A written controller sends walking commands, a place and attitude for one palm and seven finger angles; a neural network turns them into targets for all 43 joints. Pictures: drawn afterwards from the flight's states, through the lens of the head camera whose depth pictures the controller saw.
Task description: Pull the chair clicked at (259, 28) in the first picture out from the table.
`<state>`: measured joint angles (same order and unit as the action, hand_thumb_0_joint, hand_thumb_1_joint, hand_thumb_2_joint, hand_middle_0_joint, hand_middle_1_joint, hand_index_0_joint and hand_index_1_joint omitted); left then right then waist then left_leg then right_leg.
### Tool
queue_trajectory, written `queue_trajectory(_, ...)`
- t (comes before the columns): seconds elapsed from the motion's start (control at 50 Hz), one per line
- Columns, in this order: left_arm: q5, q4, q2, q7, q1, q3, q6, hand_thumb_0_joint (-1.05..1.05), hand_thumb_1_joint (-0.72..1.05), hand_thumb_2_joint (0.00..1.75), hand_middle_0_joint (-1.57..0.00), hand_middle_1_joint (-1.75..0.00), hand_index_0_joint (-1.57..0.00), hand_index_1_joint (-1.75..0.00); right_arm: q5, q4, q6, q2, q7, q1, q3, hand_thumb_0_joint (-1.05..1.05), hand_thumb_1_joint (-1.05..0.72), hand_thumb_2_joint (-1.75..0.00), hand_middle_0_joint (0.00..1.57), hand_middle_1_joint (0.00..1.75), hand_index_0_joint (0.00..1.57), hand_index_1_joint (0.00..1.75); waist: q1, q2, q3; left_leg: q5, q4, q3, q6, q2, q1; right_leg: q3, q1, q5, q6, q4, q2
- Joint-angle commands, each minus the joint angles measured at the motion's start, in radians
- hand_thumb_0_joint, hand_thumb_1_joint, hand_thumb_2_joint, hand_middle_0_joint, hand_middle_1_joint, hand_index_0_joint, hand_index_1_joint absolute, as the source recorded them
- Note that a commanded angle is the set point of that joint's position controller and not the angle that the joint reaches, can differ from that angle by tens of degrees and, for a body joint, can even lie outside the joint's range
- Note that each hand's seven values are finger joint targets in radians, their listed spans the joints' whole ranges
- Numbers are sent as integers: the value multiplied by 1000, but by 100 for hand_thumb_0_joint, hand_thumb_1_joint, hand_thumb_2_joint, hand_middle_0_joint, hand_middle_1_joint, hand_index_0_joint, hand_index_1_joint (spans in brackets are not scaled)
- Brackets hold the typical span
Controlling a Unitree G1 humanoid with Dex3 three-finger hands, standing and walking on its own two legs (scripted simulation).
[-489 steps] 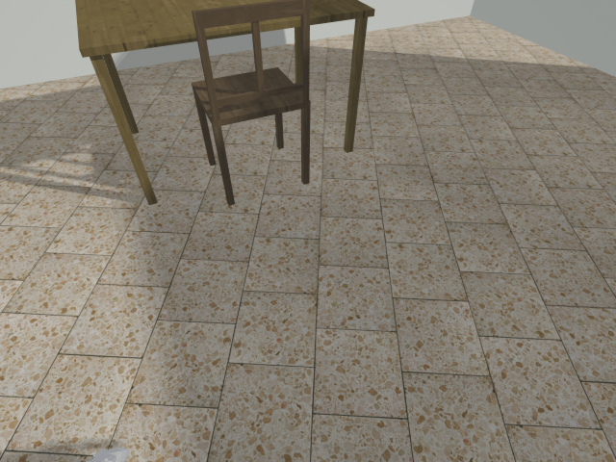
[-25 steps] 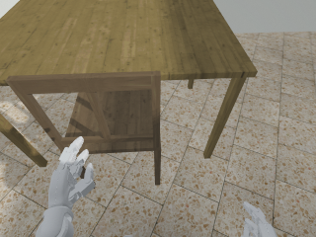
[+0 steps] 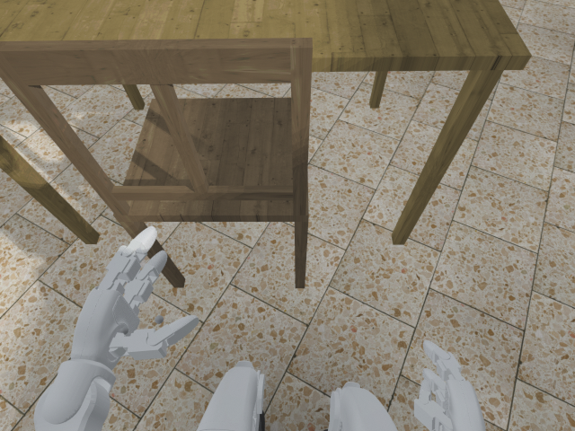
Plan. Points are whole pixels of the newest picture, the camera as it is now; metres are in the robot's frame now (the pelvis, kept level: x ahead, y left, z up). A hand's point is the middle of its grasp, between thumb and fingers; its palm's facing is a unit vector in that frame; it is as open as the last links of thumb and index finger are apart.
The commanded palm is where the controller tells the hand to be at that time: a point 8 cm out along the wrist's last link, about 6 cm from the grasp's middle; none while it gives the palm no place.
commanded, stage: raise the hand toward the chair's back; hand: left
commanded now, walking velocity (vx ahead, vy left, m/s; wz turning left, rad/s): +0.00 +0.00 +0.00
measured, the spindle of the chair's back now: (184, 144) +0.55 +0.22 +0.02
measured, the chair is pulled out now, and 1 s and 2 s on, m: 0.00 0.00 0.00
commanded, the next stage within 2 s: aim the fingers beside a spindle in 1.32 s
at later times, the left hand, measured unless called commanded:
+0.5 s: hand (95, 302) +0.25 +0.23 +0.09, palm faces +0.14 -0.99 -0.07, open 16.3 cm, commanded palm +0.22 +0.28 +0.07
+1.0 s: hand (115, 299) +0.26 +0.22 +0.07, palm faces +0.04 -1.00 -0.04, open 16.9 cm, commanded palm +0.23 +0.28 +0.08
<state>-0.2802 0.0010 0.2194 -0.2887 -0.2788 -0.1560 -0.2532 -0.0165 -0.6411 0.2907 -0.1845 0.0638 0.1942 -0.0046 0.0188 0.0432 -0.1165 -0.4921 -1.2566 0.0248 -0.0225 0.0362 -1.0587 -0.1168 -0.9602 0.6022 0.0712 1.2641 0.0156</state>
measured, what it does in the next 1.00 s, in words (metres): stands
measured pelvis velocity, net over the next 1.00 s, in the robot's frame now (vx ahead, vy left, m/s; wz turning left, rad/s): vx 0.01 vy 0.02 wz -0.01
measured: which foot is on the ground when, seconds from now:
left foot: down 0.00-1.00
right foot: down 0.00-1.00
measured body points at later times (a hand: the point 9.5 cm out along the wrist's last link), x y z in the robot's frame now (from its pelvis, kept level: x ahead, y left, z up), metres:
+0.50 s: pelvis +0.01 +0.03 +0.02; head +0.08 +0.04 +0.46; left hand +0.23 +0.29 +0.09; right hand +0.22 -0.20 -0.05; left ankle +0.06 +0.13 -0.63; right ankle +0.01 -0.08 -0.62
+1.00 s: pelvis +0.01 +0.02 +0.02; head +0.08 +0.03 +0.47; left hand +0.25 +0.28 +0.07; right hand +0.18 -0.22 -0.06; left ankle +0.06 +0.13 -0.63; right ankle +0.01 -0.08 -0.63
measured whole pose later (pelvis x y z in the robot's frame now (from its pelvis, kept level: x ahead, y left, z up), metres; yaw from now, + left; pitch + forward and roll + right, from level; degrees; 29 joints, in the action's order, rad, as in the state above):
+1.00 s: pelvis +0.01 +0.02 +0.02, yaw -1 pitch +15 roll -3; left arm -0.28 -0.03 0.25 -0.23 -0.29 -0.21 -0.29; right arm 0.00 -0.61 0.28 -0.25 0.06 0.24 0.00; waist 0.00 0.03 -0.13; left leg -0.47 -1.16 0.01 0.01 0.04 -0.95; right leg -0.10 -0.84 0.55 0.04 1.12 0.02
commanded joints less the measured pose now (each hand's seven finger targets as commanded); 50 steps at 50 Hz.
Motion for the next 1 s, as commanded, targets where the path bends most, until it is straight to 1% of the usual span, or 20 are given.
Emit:
queue_trajectory(0.0,-40,295,182,140,-86,-255,-58,0,-3,50,-11,-15,-11,-15,3,169,55,-134,21,-56,77,0,-90,-90,20,30,20,30,75,-64,-373,264,163,30,37,-40,234,190,334,-401,-90,-293,-34)
queue_trajectory(0.06,-4,292,84,172,-56,-123,-189,0,-10,47,-10,-14,-10,-14,21,139,70,-143,-3,-42,75,0,-90,-90,20,30,20,30,10,-62,-258,279,173,32,38,-33,267,123,195,-413,-76,-253,-6)
queue_trajectory(0.12,22,197,38,135,-56,-15,-260,0,-17,44,-9,-13,-9,-13,19,129,84,-166,-9,-38,74,0,-90,-90,20,30,20,30,-33,-59,-150,183,171,34,43,-27,218,109,82,-248,-60,-254,7)
queue_trajectory(0.14,22,178,35,113,-64,4,-265,0,-20,43,-9,-13,-9,-13,16,132,88,-176,-8,-31,73,0,-90,-90,20,30,20,30,-39,-63,-146,147,177,37,44,-26,213,107,64,-192,-57,-262,8)
queue_trajectory(0.18,20,170,57,78,-81,3,-246,0,-24,41,-9,-12,-9,-12,9,151,92,-190,-2,-21,75,0,-90,-90,20,30,20,30,-27,-44,-187,121,190,36,46,-28,219,113,79,-152,-52,-270,5)
queue_trajectory(0.24,9,238,124,72,-85,-64,-202,0,-31,38,-8,-11,-8,-11,2,174,86,-195,8,-20,80,0,-90,-90,20,30,20,30,2,-10,-275,155,214,33,47,-30,281,103,129,-190,-50,-271,8)
queue_trajectory(0.3,9,369,197,135,-44,-161,-204,0,-38,35,-7,-10,-7,-10,14,181,74,-186,9,-17,80,0,-90,-90,20,30,20,30,34,72,-377,250,239,50,40,-27,379,68,162,-270,-43,-236,19)
queue_trajectory(0.32,10,389,168,155,-59,-147,-212,0,-41,34,-7,-9,-7,-9,19,186,70,-179,4,-17,77,0,-90,-90,20,30,20,30,37,101,-380,293,245,56,35,-26,419,59,153,-295,-41,-227,19)
queue_trajectory(0.4,21,338,99,179,-67,-89,-234,0,-50,30,-6,-8,-6,-8,25,168,55,-176,-12,-19,72,0,-90,-90,20,30,20,30,-1,87,-304,328,242,75,26,-15,427,38,96,-301,-43,-220,27)
queue_trajectory(0.46,32,212,57,131,-70,-15,-185,0,-50,30,-6,-8,-6,-8,14,171,42,-186,-12,-24,60,0,-90,-90,20,30,20,30,-35,9,-176,170,262,77,30,-14,337,38,68,-216,-46,-258,31)
queue_trajectory(0.5,32,151,70,91,-48,-12,-141,0,-50,30,-6,-8,-6,-8,4,181,36,-196,-2,-20,54,0,-90,-90,20,30,20,30,-41,-33,-142,101,271,70,38,-20,292,48,83,-173,-47,-286,32)
queue_trajectory(0.56,13,202,142,58,34,-72,-109,0,-50,30,-6,-8,-6,-8,0,200,37,-202,12,-17,49,0,-90,-90,20,30,20,30,-22,-24,-202,94,280,64,37,-26,311,63,127,-161,-47,-303,27)
queue_trajectory(0.6,-1,263,195,74,71,-141,-121,0,-50,30,-6,-8,-6,-8,7,199,39,-199,17,-21,47,0,-90,-90,20,30,20,30,-2,10,-259,151,275,65,35,-29,345,65,156,-202,-44,-294,29)
queue_trajectory(0.68,-15,335,184,114,73,-170,-199,0,-50,30,-6,-8,-6,-8,25,178,52,-183,2,-14,46,0,-90,-90,20,30,20,30,11,90,-337,292,255,67,23,-27,437,55,160,-303,-39,-258,28)
queue_trajectory(0.7,-12,311,190,120,54,-174,-204,0,-50,30,-6,-8,-6,-8,27,172,50,-185,-2,-14,47,0,-90,-90,20,30,20,30,8,91,-324,295,254,70,23,-27,428,53,154,-300,-39,-259,32)
queue_trajectory(0.74,-3,248,136,111,33,-119,-201,0,-50,30,-6,-8,-6,-8,22,163,50,-186,-9,-22,45,0,-90,-90,20,30,20,30,-11,81,-261,240,262,68,24,-23,395,50,129,-267,-42,-267,30)
queue_trajectory(0.8,1,137,123,71,16,-87,-145,0,-50,30,-6,-8,-6,-8,7,169,44,-201,-4,-16,45,0,-90,-90,20,30,20,30,-30,5,-194,142,272,58,35,-26,314,62,139,-204,-47,-305,30)
queue_trajectory(0.88,-21,158,164,39,49,-118,-90,0,-50,30,-6,-8,-6,-8,-3,186,47,-210,11,-11,50,0,-90,-90,20,30,20,30,-16,-30,-228,146,277,44,39,-34,309,89,202,-206,-52,-337,20)
queue_trajectory(0.92,-29,215,198,56,71,-161,-108,0,-50,30,-6,-8,-6,-8,3,189,52,-205,12,-12,51,0,-90,-90,20,30,20,30,1,2,-274,196,269,39,38,-36,332,98,226,-248,-51,-330,19)
queue_trajectory(0.98,-28,242,193,99,88,-179,-172,0,-50,30,-6,-8,-6,-8,15,172,60,-193,3,-16,51,0,-90,-90,20,30,20,30,-1,18,-262,222,254,36,35,-36,341,95,206,-275,-50,-312,22)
